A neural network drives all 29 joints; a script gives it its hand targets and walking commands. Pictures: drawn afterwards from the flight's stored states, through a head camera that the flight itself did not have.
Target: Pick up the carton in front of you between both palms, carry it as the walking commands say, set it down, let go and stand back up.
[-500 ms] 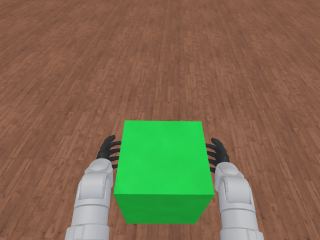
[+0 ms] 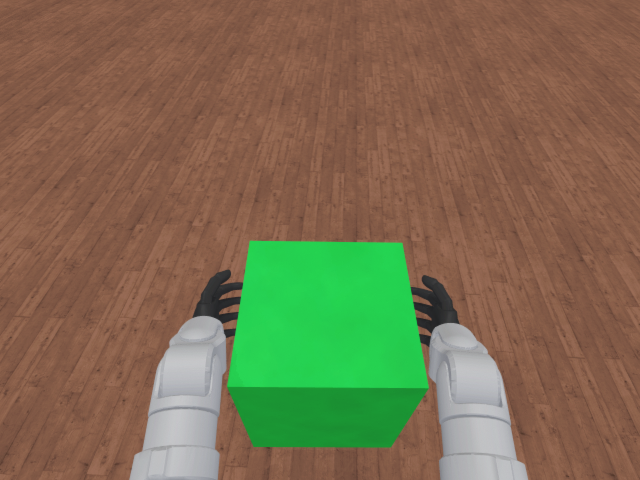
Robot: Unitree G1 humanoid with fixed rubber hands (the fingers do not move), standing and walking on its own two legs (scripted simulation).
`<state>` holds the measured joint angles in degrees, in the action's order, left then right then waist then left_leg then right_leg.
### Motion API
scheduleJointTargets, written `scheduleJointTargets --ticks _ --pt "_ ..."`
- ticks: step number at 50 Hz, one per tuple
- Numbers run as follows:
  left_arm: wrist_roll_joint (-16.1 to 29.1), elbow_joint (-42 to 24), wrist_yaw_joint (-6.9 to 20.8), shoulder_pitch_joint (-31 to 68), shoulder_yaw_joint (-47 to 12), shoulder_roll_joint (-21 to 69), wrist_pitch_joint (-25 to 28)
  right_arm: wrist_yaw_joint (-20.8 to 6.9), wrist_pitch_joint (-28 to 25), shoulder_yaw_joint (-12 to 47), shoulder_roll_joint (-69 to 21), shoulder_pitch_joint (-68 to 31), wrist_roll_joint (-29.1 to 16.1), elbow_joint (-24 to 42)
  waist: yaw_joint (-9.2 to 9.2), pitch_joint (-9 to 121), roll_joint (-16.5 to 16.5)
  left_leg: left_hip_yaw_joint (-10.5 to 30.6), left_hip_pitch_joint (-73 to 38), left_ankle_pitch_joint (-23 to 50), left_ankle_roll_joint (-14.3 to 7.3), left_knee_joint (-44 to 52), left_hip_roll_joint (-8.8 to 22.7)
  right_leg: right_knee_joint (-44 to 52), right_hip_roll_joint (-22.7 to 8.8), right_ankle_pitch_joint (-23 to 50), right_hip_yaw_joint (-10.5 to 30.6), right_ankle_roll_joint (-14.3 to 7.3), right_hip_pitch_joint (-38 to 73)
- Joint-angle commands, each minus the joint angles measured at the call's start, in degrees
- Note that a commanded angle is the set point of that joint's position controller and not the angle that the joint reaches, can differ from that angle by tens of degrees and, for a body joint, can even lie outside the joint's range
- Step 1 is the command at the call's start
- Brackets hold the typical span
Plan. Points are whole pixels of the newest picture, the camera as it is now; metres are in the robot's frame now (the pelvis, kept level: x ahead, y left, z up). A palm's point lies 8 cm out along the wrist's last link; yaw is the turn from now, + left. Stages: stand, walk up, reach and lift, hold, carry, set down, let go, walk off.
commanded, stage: hold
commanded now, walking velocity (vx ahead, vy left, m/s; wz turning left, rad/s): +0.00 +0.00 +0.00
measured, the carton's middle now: (324, 350) +0.31 +0.00 -0.04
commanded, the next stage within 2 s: set down in 0.36 s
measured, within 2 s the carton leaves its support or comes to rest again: neither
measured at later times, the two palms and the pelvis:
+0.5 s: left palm (220, 335) +0.28 +0.13 +0.04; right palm (463, 364) +0.25 -0.16 +0.05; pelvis -0.03 +0.02 +0.01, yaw -8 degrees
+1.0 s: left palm (253, 362) +0.34 +0.11 -0.14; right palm (432, 376) +0.32 -0.18 -0.13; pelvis -0.06 +0.03 -0.06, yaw -11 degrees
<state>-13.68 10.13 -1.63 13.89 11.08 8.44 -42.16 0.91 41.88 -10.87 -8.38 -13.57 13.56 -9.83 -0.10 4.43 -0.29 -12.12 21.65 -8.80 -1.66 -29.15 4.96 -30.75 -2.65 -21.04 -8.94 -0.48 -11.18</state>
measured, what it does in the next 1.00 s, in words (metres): lowers itself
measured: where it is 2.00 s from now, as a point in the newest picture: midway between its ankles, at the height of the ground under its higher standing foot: outside the picture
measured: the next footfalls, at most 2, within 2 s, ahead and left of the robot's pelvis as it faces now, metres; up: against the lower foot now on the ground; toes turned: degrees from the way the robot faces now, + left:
none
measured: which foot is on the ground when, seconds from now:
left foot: down 0.00-1.00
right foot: down 0.00-1.00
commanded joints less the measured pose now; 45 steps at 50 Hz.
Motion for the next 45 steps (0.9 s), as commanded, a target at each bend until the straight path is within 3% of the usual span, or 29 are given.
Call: scheduleJointTargets --ticks 1,2,3,4,5,6,7,12,19,25,30,34,38,41,45 --pt "13.74 -4.15 12.78 20.77 -30.86 50.98 1.83 -12.60 -2.31 30.33 -52.00 -21.90 -12.96 1.09 1.33 7.23 -7.01 15.69 -31.81 22.18 -0.82 2.80 -9.87 10.61 5.15 27.99 15.58 -1.03 -7.23" --pt "13.28 -5.79 12.36 21.90 -31.49 49.91 2.75 -11.96 -3.75 29.71 -51.06 -22.13 -12.06 3.18 -0.14 10.42 -5.48 17.28 -35.17 27.89 -0.51 2.47 -8.80 9.55 5.77 32.26 16.19 -1.33 -7.13" --pt "12.99 -7.40 12.54 22.23 -31.75 49.31 3.00 -11.56 -4.10 28.10 -49.29 -20.60 -10.43 2.24 -0.35 10.70 -4.79 17.11 -32.46 25.44 0.07 3.26 -8.88 10.88 5.56 29.09 16.57 -1.71 -2.67" --pt "13.28 -7.46 12.54 23.23 -32.37 49.33 2.94 -11.33 -4.40 27.46 -48.76 -20.67 -10.10 2.72 -1.16 10.20 -2.43 16.62 -32.84 27.74 0.45 3.70 -9.42 10.55 5.87 33.30 16.22 -0.93 -1.37" --pt "13.90 -7.01 12.65 24.35 -33.47 48.42 3.18 -10.58 -4.75 26.34 -48.54 -20.03 -9.91 2.00 -2.43 11.91 -2.23 17.35 -34.06 26.36 0.85 4.61 -9.06 12.33 6.40 27.89 15.90 -1.17 1.51" --pt "13.83 -7.18 12.53 24.37 -33.67 48.96 3.48 -10.67 -5.03 27.29 -48.50 -21.35 -10.04 1.45 -1.03 10.03 -0.58 16.66 -32.95 22.64 1.33 5.10 -9.57 12.62 6.20 25.79 15.93 -1.16 0.86" --pt "13.59 -7.33 12.40 24.48 -33.83 49.10 3.55 -10.93 -5.19 27.25 -48.68 -21.58 -10.15 0.99 -0.97 9.90 0.63 16.51 -31.70 22.10 1.56 5.55 -10.05 12.38 6.42 26.86 15.95 -0.99 2.20" --pt "10.28 -4.25 11.48 22.51 -30.65 49.04 3.94 -12.42 -5.71 28.95 -48.98 -25.87 -11.91 0.44 1.51 7.38 -0.65 15.65 -33.87 14.70 0.66 6.28 -10.44 13.98 5.62 19.57 16.11 -0.63 -2.80" --pt "10.52 -2.12 12.73 25.84 -30.12 50.22 4.14 -13.31 -6.52 27.71 -50.20 -29.07 -11.45 -2.10 0.74 4.03 -2.12 15.36 -37.64 7.89 0.61 5.96 -9.94 16.65 4.46 8.12 16.37 -2.34 -10.94" --pt "9.75 7.47 14.16 40.27 -24.72 53.61 5.70 -15.11 -9.88 19.23 -48.99 -41.46 -6.34 -13.65 -0.53 1.96 -1.36 16.56 -31.85 -8.16 2.02 4.56 -9.13 13.36 4.84 -5.33 14.69 -4.45 -12.97" --pt "4.30 20.70 12.82 48.05 -12.58 54.04 8.64 -16.28 -13.97 5.39 -45.04 -50.84 1.18 -26.09 -1.32 1.72 2.22 19.81 -25.46 -19.49 2.63 4.11 -7.87 5.69 6.79 -8.38 13.79 -4.42 -15.36" --pt "-2.99 26.57 9.29 46.29 -0.46 47.01 11.01 -15.21 -15.90 -4.29 -37.51 -50.69 7.41 -31.25 -0.56 -0.96 2.28 19.74 -19.36 -16.79 2.39 2.05 -8.23 1.04 7.33 -5.15 13.08 -3.89 -21.12" --pt "-7.61 26.96 6.36 43.35 6.03 39.78 16.82 -14.73 -20.48 -6.42 -31.31 -49.61 9.03 -33.15 2.29 2.56 1.06 18.53 -13.39 -7.63 2.43 -3.70 -9.02 -4.09 7.87 -0.17 12.92 -2.73 -28.85" --pt "-6.94 25.11 5.25 43.25 3.90 39.44 22.89 -14.88 -25.89 -3.31 -32.12 -48.88 7.17 -33.15 3.04 9.80 -0.03 17.68 -10.83 2.05 2.68 -8.57 -9.63 -7.70 8.92 4.59 12.75 -1.98 -33.72" --pt "-2.85 22.67 5.31 47.70 -6.28 44.39 31.12 -14.64 -33.75 4.69 -36.67 -50.64 2.42 -32.42 1.50 23.05 -0.55 17.28 -9.67 13.06 2.75 -16.87 -10.10 -13.00 10.75 7.24 11.96 -1.39 -42.61"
